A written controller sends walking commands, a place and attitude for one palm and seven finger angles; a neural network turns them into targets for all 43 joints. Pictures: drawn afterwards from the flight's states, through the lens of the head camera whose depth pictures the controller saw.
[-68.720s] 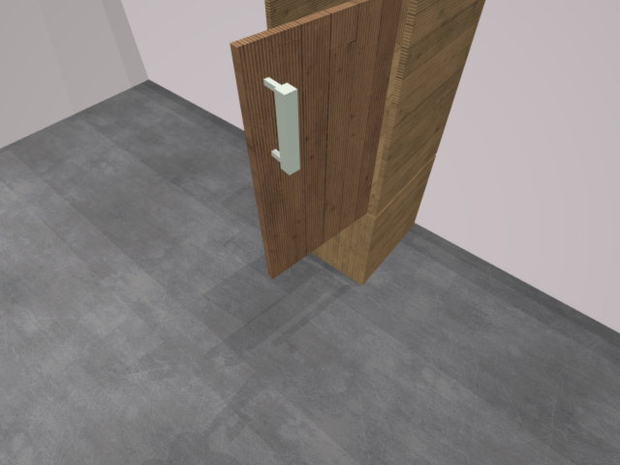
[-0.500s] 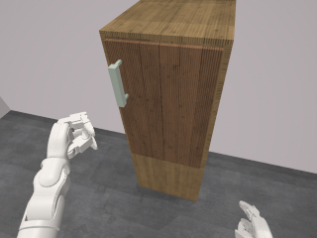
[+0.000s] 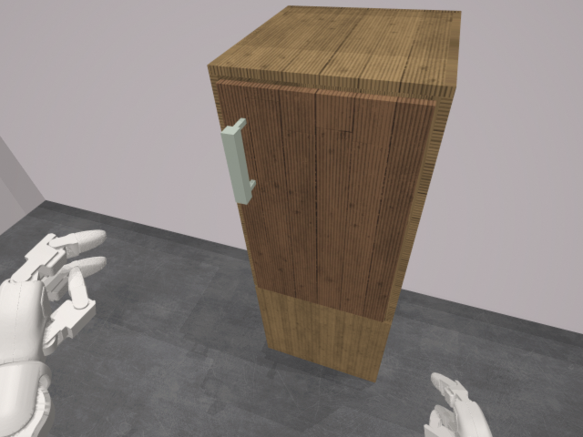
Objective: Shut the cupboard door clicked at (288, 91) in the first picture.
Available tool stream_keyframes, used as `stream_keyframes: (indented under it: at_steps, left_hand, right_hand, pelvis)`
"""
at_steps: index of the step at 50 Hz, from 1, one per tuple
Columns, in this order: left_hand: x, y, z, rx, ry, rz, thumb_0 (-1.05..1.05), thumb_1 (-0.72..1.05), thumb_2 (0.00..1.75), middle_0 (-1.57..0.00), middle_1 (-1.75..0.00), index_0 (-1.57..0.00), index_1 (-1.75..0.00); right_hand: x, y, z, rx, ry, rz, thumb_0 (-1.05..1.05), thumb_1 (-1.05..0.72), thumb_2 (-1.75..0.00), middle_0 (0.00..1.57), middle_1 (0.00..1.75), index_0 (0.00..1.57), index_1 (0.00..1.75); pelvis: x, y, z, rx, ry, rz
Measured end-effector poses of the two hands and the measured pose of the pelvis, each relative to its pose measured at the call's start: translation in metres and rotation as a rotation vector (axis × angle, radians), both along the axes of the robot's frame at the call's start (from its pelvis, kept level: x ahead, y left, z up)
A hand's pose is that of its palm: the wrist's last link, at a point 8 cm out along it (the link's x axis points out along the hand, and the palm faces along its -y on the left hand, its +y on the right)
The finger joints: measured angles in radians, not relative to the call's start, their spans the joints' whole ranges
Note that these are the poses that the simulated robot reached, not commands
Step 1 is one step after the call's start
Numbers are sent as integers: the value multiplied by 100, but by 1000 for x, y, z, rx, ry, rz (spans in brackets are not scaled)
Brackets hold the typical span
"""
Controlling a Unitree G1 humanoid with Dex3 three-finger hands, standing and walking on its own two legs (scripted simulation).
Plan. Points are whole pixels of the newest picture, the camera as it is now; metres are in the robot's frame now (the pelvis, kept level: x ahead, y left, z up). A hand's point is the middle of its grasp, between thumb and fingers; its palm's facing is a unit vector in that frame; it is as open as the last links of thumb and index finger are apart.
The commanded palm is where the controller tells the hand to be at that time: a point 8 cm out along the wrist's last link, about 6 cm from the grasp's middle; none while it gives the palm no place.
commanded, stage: draw the hand back to the body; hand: left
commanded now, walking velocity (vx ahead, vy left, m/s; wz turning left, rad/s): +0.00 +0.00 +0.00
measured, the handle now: (242, 161) +0.55 +0.16 +0.10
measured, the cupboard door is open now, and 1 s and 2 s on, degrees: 0 0 0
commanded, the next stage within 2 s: step back with the hand held close in 0.46 s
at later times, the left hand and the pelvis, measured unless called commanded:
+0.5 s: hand (74, 314) +0.19 +0.26 +0.16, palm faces +0.46 -0.80 -0.39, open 7.4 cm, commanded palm +0.14 +0.29 +0.17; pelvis +0.00 -0.01 +0.00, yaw +0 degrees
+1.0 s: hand (46, 329) +0.17 +0.28 +0.15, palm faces +0.37 -0.79 -0.50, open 7.4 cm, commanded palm +0.11 +0.32 +0.17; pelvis -0.03 +0.02 -0.01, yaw -1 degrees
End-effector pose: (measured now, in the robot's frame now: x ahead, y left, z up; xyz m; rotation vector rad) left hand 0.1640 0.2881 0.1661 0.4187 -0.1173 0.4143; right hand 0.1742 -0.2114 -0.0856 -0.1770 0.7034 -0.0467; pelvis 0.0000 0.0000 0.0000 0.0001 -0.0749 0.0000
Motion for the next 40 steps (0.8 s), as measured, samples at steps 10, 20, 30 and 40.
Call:
stream_keyframes:
  at_steps: [10,20,30,40]
  left_hand:
    - [-28,16,8,50,0,96,1,89,90,-30,-41,-30,-41]
    - [-19,6,3,20,-9,60,1,89,90,-22,-32,-22,-32]
    - [-17,5,8,42,-10,50,1,89,89,-21,-31,-21,-30]
    - [-14,14,6,111,34,3,1,89,89,-21,-31,-21,-30]
  right_hand:
    - [6,-8,1,-23,-11,1,2,-91,-90,20,30,21,30]
    - [9,-8,5,-24,-34,0,2,-91,-90,20,30,21,30]
    - [3,-10,3,-15,-18,-12,2,-91,-90,20,30,21,30]
    - [-10,-22,-2,-54,46,-93,2,-91,-90,20,30,21,30]
  pelvis:
    - [2,-1,-1,-1,-1,8]
    - [2,-5,0,0,-2,6]
    - [2,-6,0,-1,0,0]
    - [-6,6,-4,-15,80,-4]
